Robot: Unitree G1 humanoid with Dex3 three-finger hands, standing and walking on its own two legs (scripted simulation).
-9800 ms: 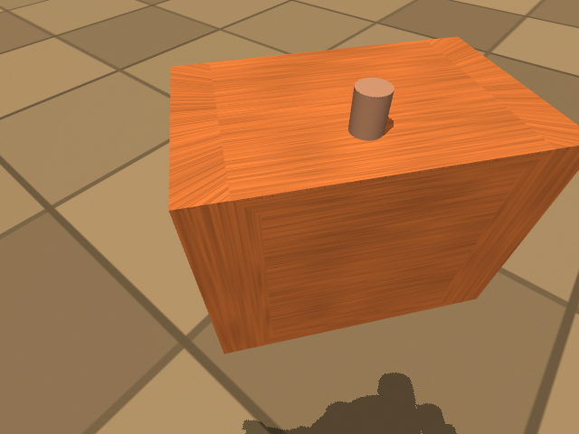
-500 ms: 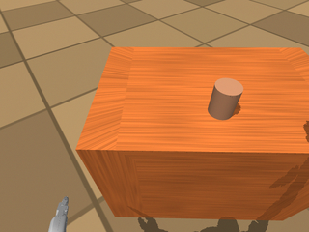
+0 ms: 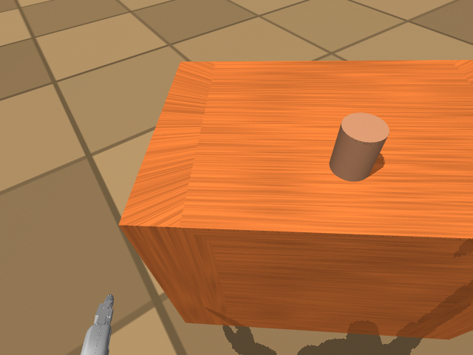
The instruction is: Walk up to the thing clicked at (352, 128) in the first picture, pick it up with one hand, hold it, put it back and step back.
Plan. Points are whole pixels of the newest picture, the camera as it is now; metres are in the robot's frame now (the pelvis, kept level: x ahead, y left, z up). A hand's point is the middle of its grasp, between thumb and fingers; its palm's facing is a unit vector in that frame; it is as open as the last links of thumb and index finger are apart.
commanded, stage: go down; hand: right
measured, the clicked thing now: (356, 148) +0.52 -0.21 +0.05
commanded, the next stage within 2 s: approach in 1.22 s
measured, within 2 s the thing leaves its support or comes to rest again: neither
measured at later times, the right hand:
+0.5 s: hand out of the picture +0.39 -0.38 +0.19, palm faces +0.22 +0.98 +0.01, open 17.6 cm
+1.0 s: hand out of the picture +0.42 -0.39 +0.20, palm faces +0.23 +0.97 +0.01, open 17.7 cm
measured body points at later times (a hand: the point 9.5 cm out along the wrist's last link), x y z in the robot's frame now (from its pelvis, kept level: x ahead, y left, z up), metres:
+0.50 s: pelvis +0.00 -0.01 +0.00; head +0.04 -0.03 +0.44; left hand +0.15 +0.26 -0.07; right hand +0.38 -0.43 +0.19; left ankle -0.04 +0.14 -0.73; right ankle +0.01 -0.13 -0.73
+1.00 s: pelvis +0.00 -0.01 -0.01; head +0.06 -0.03 +0.44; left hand +0.15 +0.26 -0.07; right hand +0.40 -0.45 +0.20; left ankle -0.04 +0.14 -0.73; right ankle +0.01 -0.13 -0.73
